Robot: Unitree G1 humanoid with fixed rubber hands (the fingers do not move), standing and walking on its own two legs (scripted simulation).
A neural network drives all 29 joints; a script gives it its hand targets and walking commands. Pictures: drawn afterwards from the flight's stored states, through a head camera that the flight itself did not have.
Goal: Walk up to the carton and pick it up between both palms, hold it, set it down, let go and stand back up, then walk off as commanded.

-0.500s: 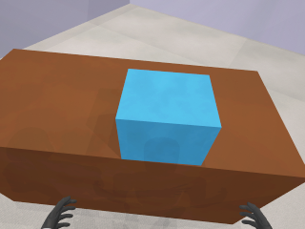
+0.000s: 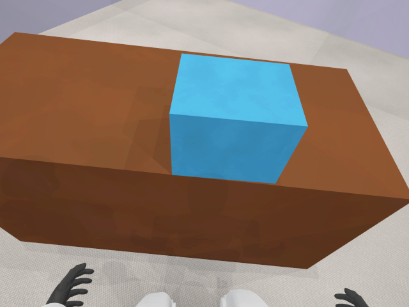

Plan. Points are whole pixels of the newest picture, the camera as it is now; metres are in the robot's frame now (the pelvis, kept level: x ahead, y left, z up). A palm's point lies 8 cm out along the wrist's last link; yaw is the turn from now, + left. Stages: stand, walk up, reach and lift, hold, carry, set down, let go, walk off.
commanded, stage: walk off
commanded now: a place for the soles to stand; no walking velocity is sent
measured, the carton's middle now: (229, 120) +0.52 -0.05 +0.05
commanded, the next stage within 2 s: stand in 1.62 s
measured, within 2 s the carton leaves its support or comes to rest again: neither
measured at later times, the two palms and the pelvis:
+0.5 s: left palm out of the picture -0.02 +0.25 -0.08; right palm out of the picture -0.03 -0.35 -0.09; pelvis -0.14 -0.04 +0.00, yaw +0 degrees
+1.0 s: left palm out of the picture -0.06 +0.26 -0.08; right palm out of the picture -0.10 -0.34 -0.08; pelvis -0.18 -0.04 +0.00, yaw +1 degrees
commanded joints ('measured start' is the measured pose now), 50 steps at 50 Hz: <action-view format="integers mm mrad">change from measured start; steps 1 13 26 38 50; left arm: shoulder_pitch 37 175 -32 -13 67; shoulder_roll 248 248 305 269 310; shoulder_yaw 110 116 126 115 103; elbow -31 2 -76 -5 9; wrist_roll -15 8 26 -22 4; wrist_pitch -5 -36 -43 -74 -130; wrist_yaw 19 10 13 8 31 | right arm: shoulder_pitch -70 -34 92 26 152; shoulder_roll -284 -241 -252 -224 -194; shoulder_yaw -112 -111 -100 -72 -80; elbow -122 -101 7 -79 -28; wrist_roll -81 -80 -58 -94 -66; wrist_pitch -13 15 16 -54 -13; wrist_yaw -30 -17 -24 -13 18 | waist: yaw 24 28 23 26 4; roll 131 176 -117 117 -45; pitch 53 -272 -18 20 -180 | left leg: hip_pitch -225 -56 -139 -36 -127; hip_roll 285 162 -89 133 -33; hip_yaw -410 -267 -123 -485 -115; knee -438 -152 284 -396 162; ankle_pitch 112 248 -283 57 -234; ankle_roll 229 111 -14 128 -7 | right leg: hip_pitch -94 183 34 -38 257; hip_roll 86 -29 -254 -16 -304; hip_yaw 160 107 379 122 403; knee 275 -515 -703 -156 -615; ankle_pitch -97 -18 -52 -33 434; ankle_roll -15 -64 -203 3 -211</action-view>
